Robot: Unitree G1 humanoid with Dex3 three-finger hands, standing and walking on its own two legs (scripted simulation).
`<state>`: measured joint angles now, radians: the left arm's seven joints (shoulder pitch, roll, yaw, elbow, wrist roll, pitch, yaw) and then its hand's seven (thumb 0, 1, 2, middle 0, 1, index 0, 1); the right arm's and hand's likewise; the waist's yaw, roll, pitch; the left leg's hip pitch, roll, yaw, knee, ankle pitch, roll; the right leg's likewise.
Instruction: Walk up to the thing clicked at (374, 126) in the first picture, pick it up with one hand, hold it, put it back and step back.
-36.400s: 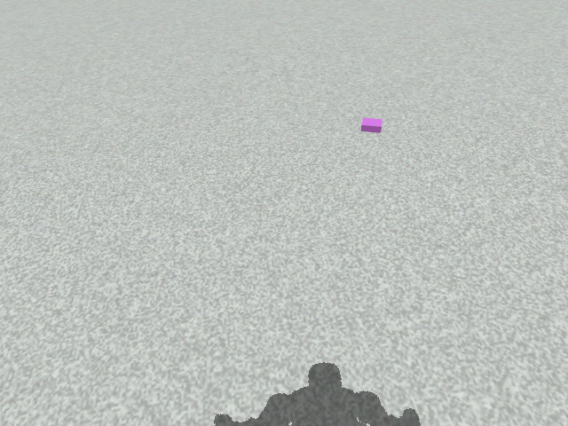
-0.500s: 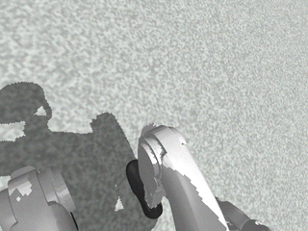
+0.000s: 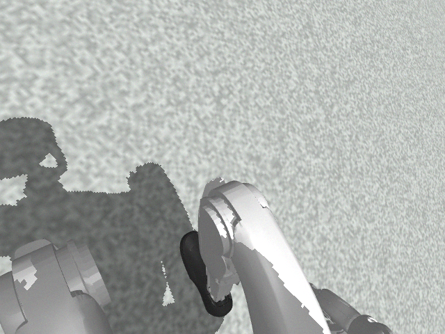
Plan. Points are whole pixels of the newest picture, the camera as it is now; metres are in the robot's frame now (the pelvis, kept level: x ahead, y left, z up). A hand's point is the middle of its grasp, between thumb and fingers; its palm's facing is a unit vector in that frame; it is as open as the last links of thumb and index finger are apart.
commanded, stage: open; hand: left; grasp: from above
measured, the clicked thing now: out of the picture +0.43 +0.36 -0.27
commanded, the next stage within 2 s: withdraw in 0.32 s
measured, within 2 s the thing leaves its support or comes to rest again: neither
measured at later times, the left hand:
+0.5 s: hand out of the picture +0.43 +0.35 -0.24, palm faces -0.44 -0.14 -0.89, open 14.0 cm
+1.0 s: hand out of the picture +0.43 +0.38 -0.07, palm faces -0.44 -0.10 -0.89, open 14.0 cm
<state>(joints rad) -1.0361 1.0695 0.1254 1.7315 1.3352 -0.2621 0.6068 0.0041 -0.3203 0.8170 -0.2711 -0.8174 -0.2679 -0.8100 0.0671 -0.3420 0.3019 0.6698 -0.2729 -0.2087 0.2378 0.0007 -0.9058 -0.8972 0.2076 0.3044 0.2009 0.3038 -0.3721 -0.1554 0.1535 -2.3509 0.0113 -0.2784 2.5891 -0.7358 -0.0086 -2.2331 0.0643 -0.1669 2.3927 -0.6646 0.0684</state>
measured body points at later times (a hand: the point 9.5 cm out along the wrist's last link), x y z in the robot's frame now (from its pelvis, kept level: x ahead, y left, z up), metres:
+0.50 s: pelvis +0.00 +0.00 +0.00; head +0.26 +0.14 +0.33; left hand +0.45 +0.36 -0.19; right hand +0.07 -0.26 -0.05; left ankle +0.06 +0.13 -0.26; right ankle +0.12 -0.12 -0.26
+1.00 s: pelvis +0.00 -0.01 +0.05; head +0.22 +0.09 +0.44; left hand +0.45 +0.38 -0.02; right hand +0.12 -0.26 -0.05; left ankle +0.06 +0.12 -0.26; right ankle +0.12 -0.12 -0.26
